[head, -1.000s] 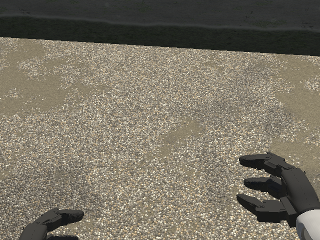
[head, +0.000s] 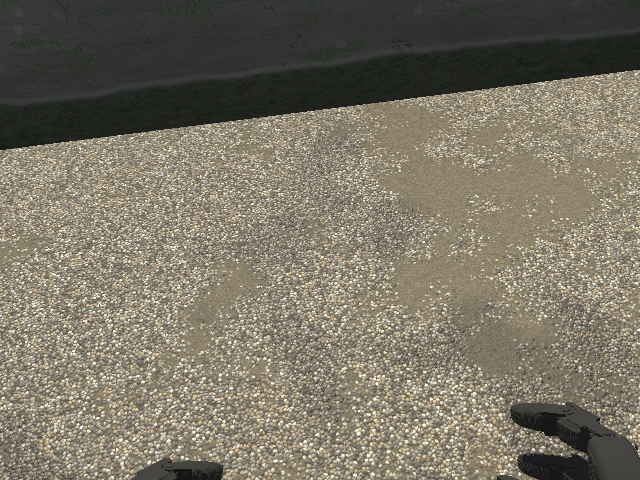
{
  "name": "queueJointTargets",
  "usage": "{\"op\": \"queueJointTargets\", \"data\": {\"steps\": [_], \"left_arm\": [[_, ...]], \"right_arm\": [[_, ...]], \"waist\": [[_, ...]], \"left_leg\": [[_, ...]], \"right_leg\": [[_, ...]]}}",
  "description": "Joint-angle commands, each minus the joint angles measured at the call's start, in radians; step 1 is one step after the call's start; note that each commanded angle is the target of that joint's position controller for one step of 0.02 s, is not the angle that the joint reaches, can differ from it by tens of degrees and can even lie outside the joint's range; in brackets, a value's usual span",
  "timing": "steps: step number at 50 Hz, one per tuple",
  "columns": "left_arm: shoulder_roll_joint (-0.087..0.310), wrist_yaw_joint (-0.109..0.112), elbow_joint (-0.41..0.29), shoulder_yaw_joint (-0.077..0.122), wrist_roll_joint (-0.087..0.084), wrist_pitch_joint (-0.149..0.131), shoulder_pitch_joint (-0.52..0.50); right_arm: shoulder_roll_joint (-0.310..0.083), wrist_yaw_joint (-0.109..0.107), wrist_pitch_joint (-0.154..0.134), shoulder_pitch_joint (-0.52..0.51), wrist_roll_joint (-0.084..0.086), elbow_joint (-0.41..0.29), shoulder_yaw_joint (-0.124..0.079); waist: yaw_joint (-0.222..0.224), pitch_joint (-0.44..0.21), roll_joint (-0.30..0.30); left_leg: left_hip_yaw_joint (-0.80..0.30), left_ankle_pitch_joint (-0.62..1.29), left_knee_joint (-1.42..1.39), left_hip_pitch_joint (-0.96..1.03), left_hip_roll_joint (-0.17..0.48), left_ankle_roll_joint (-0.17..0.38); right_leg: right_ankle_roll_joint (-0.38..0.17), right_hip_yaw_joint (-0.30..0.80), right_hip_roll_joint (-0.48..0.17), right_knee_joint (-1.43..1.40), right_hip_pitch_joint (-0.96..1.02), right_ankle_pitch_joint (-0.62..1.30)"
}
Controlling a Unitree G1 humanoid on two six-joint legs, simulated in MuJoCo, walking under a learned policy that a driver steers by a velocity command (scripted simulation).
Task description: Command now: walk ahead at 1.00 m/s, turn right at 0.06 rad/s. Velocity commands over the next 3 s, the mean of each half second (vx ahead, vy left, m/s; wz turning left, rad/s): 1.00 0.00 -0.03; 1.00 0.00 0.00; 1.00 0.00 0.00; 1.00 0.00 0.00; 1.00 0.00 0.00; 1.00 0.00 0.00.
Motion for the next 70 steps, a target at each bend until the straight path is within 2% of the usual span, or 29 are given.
{"op": "queueJointTargets", "data": {"steps": [1,3,4,12,28,42,43,46,58,59,70], "left_arm": [[0.078,0.004,-0.085,0.020,0.000,-0.024,-0.078],[0.082,0.006,-0.082,0.018,0.003,-0.027,-0.083],[0.103,0.005,-0.081,0.022,-0.005,-0.027,-0.087],[0.108,0.010,-0.072,0.010,0.002,-0.024,-0.109],[0.132,0.014,-0.070,0.000,0.007,-0.020,-0.148],[0.137,0.013,-0.066,-0.004,0.009,-0.021,-0.157],[0.129,0.010,-0.065,-0.005,0.012,-0.027,-0.159],[0.128,0.007,-0.063,-0.005,0.009,-0.032,-0.160],[0.122,0.003,-0.058,-0.004,0.011,-0.036,-0.169],[0.130,0.005,-0.058,-0.002,0.009,-0.031,-0.169],[0.130,0.005,-0.062,-0.005,0.014,-0.025,-0.199]], "right_arm": [[-0.081,-0.005,-0.014,-0.088,0.001,-0.116,-0.024],[-0.080,-0.006,-0.011,-0.080,0.000,-0.122,-0.022],[-0.098,-0.005,-0.009,-0.073,-0.003,-0.128,-0.026],[-0.096,-0.003,-0.003,-0.060,-0.002,-0.152,-0.014],[-0.114,0.002,-0.009,-0.042,-0.001,-0.165,-0.006],[-0.116,0.002,-0.009,-0.026,-0.001,-0.168,-0.003],[-0.105,0.001,-0.010,-0.026,0.002,-0.163,-0.003],[-0.113,-0.001,-0.009,-0.024,0.002,-0.158,-0.007],[-0.110,-0.003,-0.007,-0.012,0.004,-0.151,-0.009],[-0.121,-0.002,-0.005,-0.010,0.001,-0.156,-0.009],[-0.115,0.001,-0.007,-0.006,0.001,-0.171,-0.002]], "waist": [[-0.008,-0.102,-0.006],[-0.013,-0.110,-0.005],[-0.011,-0.128,-0.016],[-0.014,-0.117,0.011],[-0.019,-0.108,0.000],[-0.026,-0.109,-0.003],[-0.030,-0.097,-0.003],[-0.029,-0.095,-0.002],[-0.033,-0.107,-0.009],[-0.029,-0.120,-0.007],[-0.034,-0.116,-0.004]], "left_leg": [[-0.093,0.074,-0.070,0.181,0.060,0.041],[-0.087,0.092,-0.058,0.177,0.056,0.039],[-0.093,0.112,-0.042,0.177,0.054,0.036],[-0.088,0.123,-0.044,0.141,0.062,0.034],[-0.090,0.062,-0.070,0.113,0.076,0.039],[-0.094,0.049,-0.071,0.112,0.072,0.038],[-0.093,0.029,-0.082,0.119,0.074,0.044],[-0.093,0.028,-0.089,0.119,0.079,0.047],[-0.092,0.060,-0.074,0.128,0.070,0.043],[-0.093,0.084,-0.062,0.122,0.068,0.037],[-0.104,0.086,-0.063,0.123,0.065,0.027]], "right_leg": [[-0.002,-0.014,-0.065,-0.065,-0.147,0.296],[-0.001,-0.013,-0.064,-0.056,-0.136,0.334],[-0.007,-0.008,-0.063,-0.050,-0.123,0.348],[0.000,-0.021,-0.066,-0.031,-0.114,0.365],[0.010,-0.035,-0.082,-0.032,-0.108,0.340],[0.007,-0.029,-0.083,-0.046,-0.101,0.328],[0.013,-0.028,-0.083,-0.051,-0.114,0.311],[0.017,-0.033,-0.083,-0.047,-0.111,0.308],[0.004,-0.022,-0.079,-0.049,-0.088,0.332],[-0.003,-0.022,-0.080,-0.045,-0.072,0.350],[-0.011,-0.006,-0.083,-0.064,-0.076,0.332]]}}
Next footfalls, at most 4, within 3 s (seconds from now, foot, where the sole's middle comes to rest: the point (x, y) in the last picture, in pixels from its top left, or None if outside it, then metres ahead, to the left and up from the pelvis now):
none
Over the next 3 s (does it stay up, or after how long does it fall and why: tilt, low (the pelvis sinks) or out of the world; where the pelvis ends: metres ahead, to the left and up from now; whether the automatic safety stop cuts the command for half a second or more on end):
stays up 0.00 -0.01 0.00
